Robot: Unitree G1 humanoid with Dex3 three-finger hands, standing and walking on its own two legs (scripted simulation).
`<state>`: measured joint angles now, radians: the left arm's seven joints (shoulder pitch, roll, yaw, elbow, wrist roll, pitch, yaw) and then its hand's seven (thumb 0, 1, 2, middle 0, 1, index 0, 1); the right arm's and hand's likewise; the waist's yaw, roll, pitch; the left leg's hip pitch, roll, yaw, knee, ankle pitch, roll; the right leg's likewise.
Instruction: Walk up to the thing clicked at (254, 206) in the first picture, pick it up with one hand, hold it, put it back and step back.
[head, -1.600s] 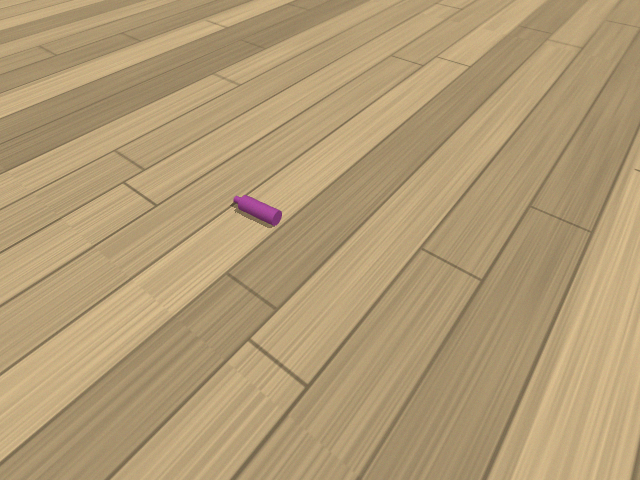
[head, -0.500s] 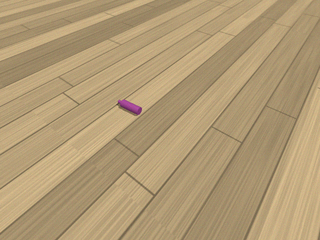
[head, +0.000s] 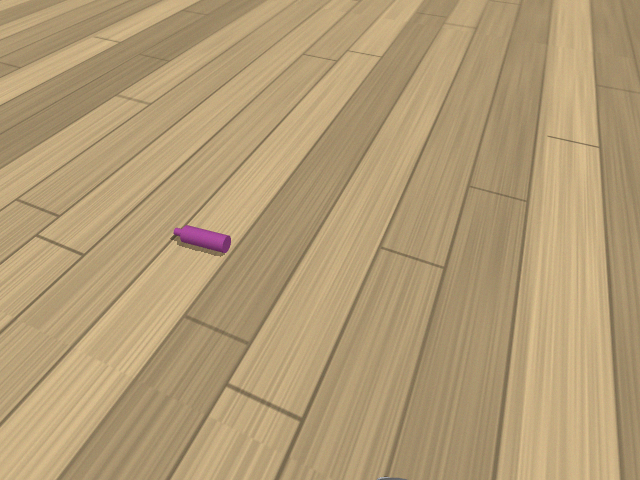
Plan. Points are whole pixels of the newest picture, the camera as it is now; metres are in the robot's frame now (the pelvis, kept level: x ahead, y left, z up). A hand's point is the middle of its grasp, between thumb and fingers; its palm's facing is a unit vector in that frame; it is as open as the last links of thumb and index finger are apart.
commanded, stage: walk up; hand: left
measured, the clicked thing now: (200, 237) +1.17 +0.42 -0.74
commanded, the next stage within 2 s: none
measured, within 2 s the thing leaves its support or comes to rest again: neither
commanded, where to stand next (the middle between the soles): +0.72 +0.30 m, yaw -23 degrees
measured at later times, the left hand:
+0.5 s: hand (61, 411) +0.29 +0.38 -0.15, palm faces -0.17 -0.86 -0.47, open 7.4 cm
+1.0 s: hand (57, 287) +0.51 +0.46 -0.13, palm faces -0.23 -0.81 -0.54, open 7.4 cm
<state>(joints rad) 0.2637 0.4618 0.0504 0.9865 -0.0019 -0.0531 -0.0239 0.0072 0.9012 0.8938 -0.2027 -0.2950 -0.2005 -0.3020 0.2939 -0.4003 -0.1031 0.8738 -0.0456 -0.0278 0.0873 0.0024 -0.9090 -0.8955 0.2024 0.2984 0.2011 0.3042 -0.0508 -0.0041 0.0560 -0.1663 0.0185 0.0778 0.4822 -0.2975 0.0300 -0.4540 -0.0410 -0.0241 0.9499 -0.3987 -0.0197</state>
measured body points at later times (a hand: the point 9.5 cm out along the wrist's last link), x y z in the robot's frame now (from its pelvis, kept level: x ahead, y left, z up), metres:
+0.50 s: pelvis +0.20 +0.10 -0.03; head +0.20 +0.09 +0.42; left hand +0.30 +0.43 -0.12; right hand +0.24 -0.25 -0.13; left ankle +0.33 +0.25 -0.74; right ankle +0.14 -0.10 -0.74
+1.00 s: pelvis +0.38 +0.18 -0.03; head +0.38 +0.14 +0.42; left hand +0.52 +0.50 -0.09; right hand +0.35 -0.14 -0.16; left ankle +0.41 +0.29 -0.69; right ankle +0.38 +0.05 -0.74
